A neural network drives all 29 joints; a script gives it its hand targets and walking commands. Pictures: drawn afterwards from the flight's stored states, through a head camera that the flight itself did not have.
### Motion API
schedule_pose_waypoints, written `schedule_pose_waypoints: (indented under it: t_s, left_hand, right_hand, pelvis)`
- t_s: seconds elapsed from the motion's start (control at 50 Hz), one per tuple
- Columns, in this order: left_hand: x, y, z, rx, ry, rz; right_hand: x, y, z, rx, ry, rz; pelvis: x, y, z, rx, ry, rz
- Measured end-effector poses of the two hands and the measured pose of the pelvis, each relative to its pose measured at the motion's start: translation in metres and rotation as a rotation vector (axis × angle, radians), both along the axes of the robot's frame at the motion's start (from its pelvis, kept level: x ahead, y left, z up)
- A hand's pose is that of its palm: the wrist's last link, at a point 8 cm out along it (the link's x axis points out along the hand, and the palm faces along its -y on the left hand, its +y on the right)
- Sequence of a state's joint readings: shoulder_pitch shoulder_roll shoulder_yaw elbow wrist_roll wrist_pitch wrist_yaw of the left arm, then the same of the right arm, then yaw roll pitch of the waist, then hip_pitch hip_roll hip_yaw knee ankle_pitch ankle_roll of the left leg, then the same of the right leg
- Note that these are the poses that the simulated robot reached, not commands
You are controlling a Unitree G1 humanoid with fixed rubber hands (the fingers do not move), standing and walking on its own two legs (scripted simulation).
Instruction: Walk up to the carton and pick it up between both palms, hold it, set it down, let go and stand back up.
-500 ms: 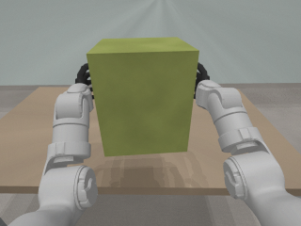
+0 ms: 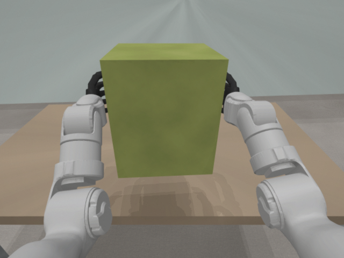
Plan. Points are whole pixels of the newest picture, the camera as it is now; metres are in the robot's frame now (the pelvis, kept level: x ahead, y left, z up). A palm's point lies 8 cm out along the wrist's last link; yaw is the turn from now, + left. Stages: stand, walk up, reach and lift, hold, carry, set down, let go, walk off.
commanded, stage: hold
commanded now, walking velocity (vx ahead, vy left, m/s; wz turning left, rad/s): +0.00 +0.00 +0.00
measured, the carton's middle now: (163, 106) +0.38 +0.00 +0.26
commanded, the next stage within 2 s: none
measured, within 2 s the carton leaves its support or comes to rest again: neither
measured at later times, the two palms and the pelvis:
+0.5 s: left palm (94, 108) +0.37 +0.15 +0.27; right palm (230, 102) +0.36 -0.15 +0.27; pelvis -0.01 +0.00 +0.00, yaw +0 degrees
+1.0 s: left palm (98, 103) +0.38 +0.14 +0.28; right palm (232, 101) +0.37 -0.16 +0.27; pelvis +0.00 +0.00 +0.00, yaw +0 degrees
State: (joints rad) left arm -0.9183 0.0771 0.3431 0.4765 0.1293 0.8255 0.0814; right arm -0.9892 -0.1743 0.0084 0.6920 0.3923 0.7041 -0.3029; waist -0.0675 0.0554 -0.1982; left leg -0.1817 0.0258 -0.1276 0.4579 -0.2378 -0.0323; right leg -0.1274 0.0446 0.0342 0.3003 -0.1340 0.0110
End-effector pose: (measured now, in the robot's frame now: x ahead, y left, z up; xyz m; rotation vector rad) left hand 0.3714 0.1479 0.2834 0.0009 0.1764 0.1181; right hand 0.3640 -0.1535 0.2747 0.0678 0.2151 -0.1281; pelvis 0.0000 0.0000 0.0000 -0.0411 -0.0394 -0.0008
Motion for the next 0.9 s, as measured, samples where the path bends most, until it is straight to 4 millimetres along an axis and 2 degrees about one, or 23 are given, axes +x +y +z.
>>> schedule_pose_waypoints:
  t_s: [0.48,0.9]
  left_hand:
    - [-0.0032,0.0035,-0.0096,-0.010,0.020,-0.013]
    - [0.0038,-0.0036,-0.0023,0.011,0.024,-0.002]
  right_hand:
    - [-0.0061,0.0032,-0.0002,0.001,0.020,-0.019]
    - [0.0029,-0.0041,-0.0004,-0.005,0.023,-0.005]
  pelvis:
    - [-0.0069,0.0000,-0.0010,-0.001,-0.006,0.003]
    - [-0.0023,-0.0024,-0.0001,0.002,0.015,0.002]
